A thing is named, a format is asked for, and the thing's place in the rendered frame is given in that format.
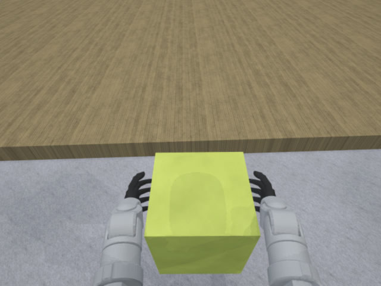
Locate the right robot forearm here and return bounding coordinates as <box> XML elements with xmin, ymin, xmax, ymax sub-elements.
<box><xmin>260</xmin><ymin>196</ymin><xmax>323</xmax><ymax>286</ymax></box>

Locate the carton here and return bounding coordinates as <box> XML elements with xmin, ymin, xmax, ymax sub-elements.
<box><xmin>144</xmin><ymin>152</ymin><xmax>261</xmax><ymax>274</ymax></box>

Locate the robot left hand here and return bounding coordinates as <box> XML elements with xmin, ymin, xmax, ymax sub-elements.
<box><xmin>125</xmin><ymin>172</ymin><xmax>152</xmax><ymax>212</ymax></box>

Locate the robot right hand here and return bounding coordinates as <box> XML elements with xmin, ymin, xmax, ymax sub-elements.
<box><xmin>249</xmin><ymin>171</ymin><xmax>276</xmax><ymax>212</ymax></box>

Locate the left robot forearm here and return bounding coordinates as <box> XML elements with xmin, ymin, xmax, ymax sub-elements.
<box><xmin>92</xmin><ymin>197</ymin><xmax>143</xmax><ymax>286</ymax></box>

